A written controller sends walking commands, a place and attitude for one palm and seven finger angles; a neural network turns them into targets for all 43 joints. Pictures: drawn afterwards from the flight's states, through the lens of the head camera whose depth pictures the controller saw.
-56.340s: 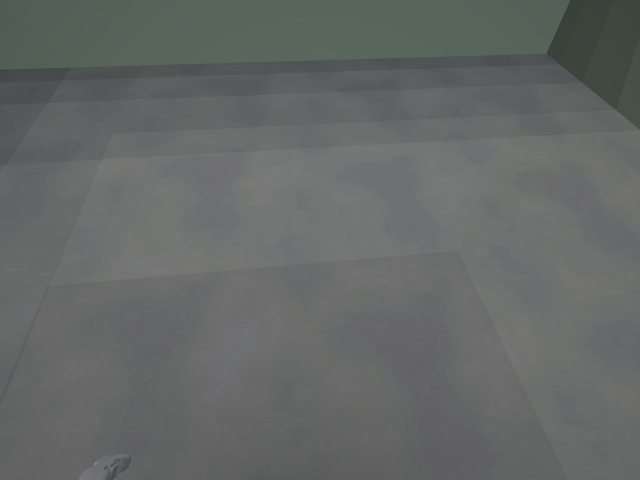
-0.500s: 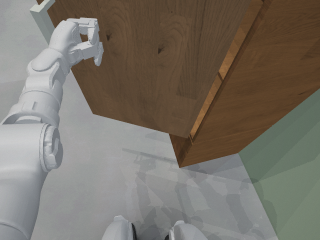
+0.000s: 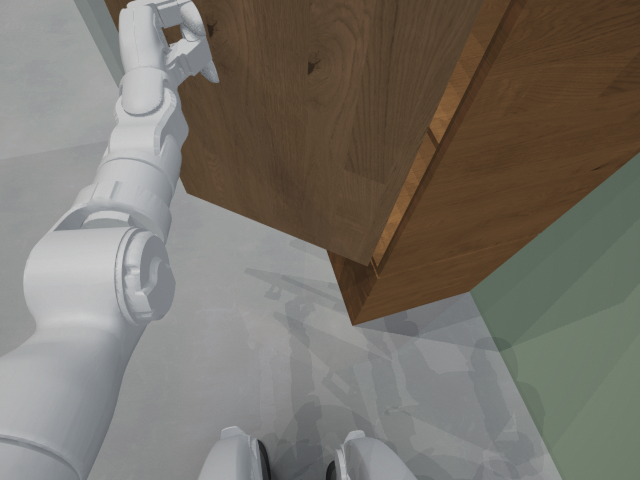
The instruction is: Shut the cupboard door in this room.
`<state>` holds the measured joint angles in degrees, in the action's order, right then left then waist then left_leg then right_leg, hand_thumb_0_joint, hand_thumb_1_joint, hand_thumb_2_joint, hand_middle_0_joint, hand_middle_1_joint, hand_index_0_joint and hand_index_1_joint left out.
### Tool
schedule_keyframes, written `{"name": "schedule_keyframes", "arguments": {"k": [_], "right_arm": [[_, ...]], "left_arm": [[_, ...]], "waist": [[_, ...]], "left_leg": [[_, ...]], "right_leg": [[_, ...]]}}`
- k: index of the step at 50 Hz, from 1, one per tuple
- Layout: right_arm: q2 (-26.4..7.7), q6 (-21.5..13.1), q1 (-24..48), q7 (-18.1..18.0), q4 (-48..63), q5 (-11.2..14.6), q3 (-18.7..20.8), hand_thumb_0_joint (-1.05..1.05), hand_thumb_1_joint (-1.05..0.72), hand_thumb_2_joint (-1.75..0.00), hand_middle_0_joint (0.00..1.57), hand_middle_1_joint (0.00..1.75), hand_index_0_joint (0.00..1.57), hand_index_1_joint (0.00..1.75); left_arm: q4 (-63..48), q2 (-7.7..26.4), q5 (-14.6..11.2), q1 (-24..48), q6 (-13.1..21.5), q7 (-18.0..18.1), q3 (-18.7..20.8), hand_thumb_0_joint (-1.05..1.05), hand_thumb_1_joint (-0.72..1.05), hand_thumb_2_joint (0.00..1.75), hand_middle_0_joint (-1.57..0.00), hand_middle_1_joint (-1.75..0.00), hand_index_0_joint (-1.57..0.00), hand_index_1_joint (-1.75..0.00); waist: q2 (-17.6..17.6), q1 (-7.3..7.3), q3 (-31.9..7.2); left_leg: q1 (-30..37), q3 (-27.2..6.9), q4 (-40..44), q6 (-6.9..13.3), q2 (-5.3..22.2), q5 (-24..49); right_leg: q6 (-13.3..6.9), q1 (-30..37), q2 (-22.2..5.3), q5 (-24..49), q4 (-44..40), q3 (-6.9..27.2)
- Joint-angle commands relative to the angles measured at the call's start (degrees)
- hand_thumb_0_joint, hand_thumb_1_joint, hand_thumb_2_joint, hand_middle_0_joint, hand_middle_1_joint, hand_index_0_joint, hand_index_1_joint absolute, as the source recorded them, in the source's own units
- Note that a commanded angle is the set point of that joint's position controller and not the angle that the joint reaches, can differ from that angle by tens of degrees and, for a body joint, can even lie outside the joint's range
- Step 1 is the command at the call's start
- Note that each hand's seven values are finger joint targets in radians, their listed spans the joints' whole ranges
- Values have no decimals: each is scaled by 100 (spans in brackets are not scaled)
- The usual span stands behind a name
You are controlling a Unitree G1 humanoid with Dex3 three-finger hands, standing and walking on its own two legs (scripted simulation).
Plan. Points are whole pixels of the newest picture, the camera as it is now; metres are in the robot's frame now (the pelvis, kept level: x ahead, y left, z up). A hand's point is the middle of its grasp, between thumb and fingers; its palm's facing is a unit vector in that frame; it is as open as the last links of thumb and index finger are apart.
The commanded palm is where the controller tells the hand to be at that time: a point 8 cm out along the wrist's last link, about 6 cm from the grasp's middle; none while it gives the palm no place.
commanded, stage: pull the fist back off the door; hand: left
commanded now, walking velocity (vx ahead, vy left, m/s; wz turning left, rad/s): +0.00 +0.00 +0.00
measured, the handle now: (113, 18) +0.64 +0.17 +0.15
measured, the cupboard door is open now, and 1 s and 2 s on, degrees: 50 50 50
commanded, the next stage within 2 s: draw the hand back to the body in 0.68 s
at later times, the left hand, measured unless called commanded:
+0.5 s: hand (195, 116) +0.50 +0.08 +0.13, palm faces +0.02 -1.00 +0.00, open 3.1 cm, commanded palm +0.46 +0.12 +0.15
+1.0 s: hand (163, 136) +0.44 +0.10 +0.17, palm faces +0.02 -1.00 -0.03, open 3.1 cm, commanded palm +0.40 +0.15 +0.17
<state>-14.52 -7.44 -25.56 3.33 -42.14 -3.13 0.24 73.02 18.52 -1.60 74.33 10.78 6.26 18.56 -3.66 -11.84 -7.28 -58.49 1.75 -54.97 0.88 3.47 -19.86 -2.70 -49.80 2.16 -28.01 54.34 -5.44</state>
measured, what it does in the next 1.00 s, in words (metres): stands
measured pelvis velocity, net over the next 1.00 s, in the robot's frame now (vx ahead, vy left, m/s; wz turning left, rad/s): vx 0.02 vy -0.01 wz -0.02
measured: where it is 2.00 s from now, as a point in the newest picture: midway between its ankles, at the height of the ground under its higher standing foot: outside the picture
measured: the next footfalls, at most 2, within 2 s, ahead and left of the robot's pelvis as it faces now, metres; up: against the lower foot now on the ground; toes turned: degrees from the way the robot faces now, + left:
none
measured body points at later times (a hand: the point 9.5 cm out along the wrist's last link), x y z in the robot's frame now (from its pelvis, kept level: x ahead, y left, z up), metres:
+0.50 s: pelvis +0.02 -0.02 +0.03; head +0.08 -0.03 +0.48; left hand +0.49 +0.13 +0.14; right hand +0.02 -0.29 -0.09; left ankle +0.05 +0.11 -0.67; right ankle -0.03 -0.09 -0.67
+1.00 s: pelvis +0.02 -0.01 +0.04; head +0.04 -0.03 +0.49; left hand +0.43 +0.15 +0.17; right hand +0.07 -0.26 -0.09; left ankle +0.05 +0.11 -0.67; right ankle -0.03 -0.09 -0.67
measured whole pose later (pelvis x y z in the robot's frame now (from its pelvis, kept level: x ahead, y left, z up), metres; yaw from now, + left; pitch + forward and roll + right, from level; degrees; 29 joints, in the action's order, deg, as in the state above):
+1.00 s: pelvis +0.02 -0.01 +0.04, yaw -1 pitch +8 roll +1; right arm -13.9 0.1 -21.5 2.0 -38.2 2.3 0.6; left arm 41.4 9.3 -6.9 32.2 15.7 0.5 9.6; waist -3.1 -3.3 -6.2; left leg -31.4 4.9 -40.5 0.3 2.5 -17.1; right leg -2.7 -24.9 1.8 -25.0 41.8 -2.1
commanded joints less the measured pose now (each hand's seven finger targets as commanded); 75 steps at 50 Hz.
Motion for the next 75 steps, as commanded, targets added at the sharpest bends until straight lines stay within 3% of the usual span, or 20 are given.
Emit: {"name": "schedule_keyframes", "arguments": {"k": [1,6,9,14,18,23,27,29,35,37,40,44,48,51,56,59,65,66,68,75], "right_arm": [[-1041,129,-1369,208,260,-100,402,0,-90,-90,20,30,20,30],[-1060,415,-1229,25,493,156,413,0,-90,-90,20,30,20,30],[-1001,377,-1102,-87,509,230,371,0,-90,-90,20,30,20,30],[-872,287,-987,-58,479,241,370,0,-90,-90,20,30,20,30],[-934,464,-859,-4,564,312,416,0,-90,-90,20,30,20,30],[-873,503,-380,-116,735,441,418,0,-90,-90,20,30,20,30],[-745,289,-97,-151,652,435,450,0,-90,-90,20,30,20,30],[-759,250,-40,-143,577,442,472,0,-90,-90,20,30,20,30],[-805,497,179,-204,579,507,371,0,-90,-90,20,30,20,30],[-814,557,257,-239,651,523,326,0,-90,-90,20,30,20,30],[-767,517,339,-249,747,495,294,0,-90,-90,20,30,20,30],[-767,436,461,-187,1037,479,305,0,-90,-90,20,30,20,30],[-771,506,585,-147,1176,562,343,0,-90,-90,20,30,20,30],[-769,582,914,-258,1312,712,308,0,-90,-90,20,30,20,30],[-648,411,1374,-475,1399,737,213,0,-90,-90,20,30,20,30],[-633,295,1533,-541,1349,735,161,0,-90,-90,20,30,20,30],[-672,395,2003,-590,1560,864,25,0,-90,-90,20,30,20,30],[-482,434,2107,-664,1676,782,-12,0,-90,-90,20,30,20,30],[-537,517,2132,-704,1638,719,-29,0,-90,-90,20,30,20,30],[-475,502,2303,-743,1683,610,-119,0,-90,-90,20,30,20,30]], "left_arm": [[-1452,1160,751,2480,829,539,-60,0,90,90,-130,-150,-130,-150],[-1563,1449,200,2330,555,-58,194,0,90,90,-130,-150,-130,-150],[-1974,1499,-170,2262,728,-177,399,0,90,90,-130,-150,-130,-150],[-1983,1077,0,812,1185,-191,112,0,90,90,-130,-150,-130,-150],[-1347,427,-49,-311,692,-453,-377,0,90,90,-130,-150,-130,-150],[-2760,-109,-649,356,678,-571,-760,0,90,90,-130,-150,-130,-150],[-4183,-359,-563,774,1400,-309,-1157,0,90,90,-130,-150,-130,-150],[-4220,-338,-426,396,1509,-192,-1189,0,90,90,-130,-150,-130,-150],[-2633,-75,-263,-302,635,-85,-944,0,90,90,-130,-150,-130,-150],[-2487,23,-400,-204,441,-95,-762,0,90,90,-130,-150,-130,-150],[-2768,-183,-600,-9,618,-175,-798,0,90,90,-130,-150,-130,-150],[-3870,172,-587,-1503,1100,-405,-495,0,90,90,-130,-150,-130,-150],[-4423,13,-569,-2774,760,-676,-745,0,90,90,-130,-150,-130,-150],[-5134,-19,-834,-2667,227,-807,-829,0,90,90,-130,-150,-130,-150],[-6971,55,-989,-2607,133,-790,-989,0,90,90,-130,-150,-130,-150],[-7141,147,-981,-3318,131,-829,-970,0,90,90,-130,-150,-130,-150],[-6834,169,-1201,-4688,-904,-1183,-883,0,90,90,-116,-135,-116,-135],[-7737,327,-672,-4600,-507,-826,-1271,0,90,90,-113,-132,-113,-132],[-7613,354,-613,-5533,-517,-561,-1078,0,90,90,-108,-126,-108,-126],[-9288,708,-384,-5731,-397,-185,-903,0,90,90,-89,-105,-89,-105]], "waist": [[-385,-94,-3157],[303,27,-2951],[320,133,-2823],[235,340,-2316],[604,400,-1601],[527,366,-1768],[-153,376,-2424],[-41,430,-2480],[749,472,-1426],[851,510,-1380],[692,526,-1650],[554,1020,-2442],[876,1086,-1896],[989,1003,-1273],[144,1062,-1372],[253,1077,-1084],[479,1290,-326],[544,1144,58],[667,1219,126],[-250,1213,-184]], "left_leg": [[3608,-592,183,78,-164,2297],[3293,-323,672,149,-295,1728],[3346,-231,847,163,-325,1655],[3478,-143,920,171,-348,1837],[3278,-26,1105,192,-417,1486],[3782,-44,1188,208,-446,1541],[4797,-163,1040,165,-372,2114],[4909,-228,1026,146,-333,2200],[3900,-91,1288,179,-397,1350],[3785,-86,1388,169,-408,1273],[4034,-95,1335,158,-411,1629],[4342,-59,1367,143,-417,2321],[4290,28,1524,188,-383,2144],[4256,72,1749,229,-384,1518],[5052,-21,1971,220,-346,1591],[5117,-71,2102,214,-312,1514],[4851,-79,2489,158,-347,874],[5048,-122,2720,147,-351,942],[5098,-133,2809,164,-320,941],[6001,-235,3354,96,-210,1115]], "right_leg": [[219,324,147,2427,-779,340],[285,1648,166,2965,-1321,551],[320,2030,150,3194,-1507,634],[331,1976,108,3489,-1498,616],[468,2068,53,3447,-1732,648],[472,2260,23,3578,-1867,647],[314,1933,68,3531,-1622,534],[306,1810,68,3441,-1543,492],[489,2076,-66,3185,-1821,636],[455,2249,-83,3138,-1891,637],[398,2366,-73,3507,-1801,611],[336,3021,-83,4299,-1565,590],[464,3154,-71,4251,-1756,552],[589,3041,-94,3654,-2182,631],[345,3026,-25,2933,-2355,521],[333,2989,-24,2705,-2441,495],[309,3103,-91,1905,-2800,479],[334,2991,-221,1901,-3202,679],[377,3188,-235,1842,-3324,656],[195,3660,-130,1750,-3607,498]]}}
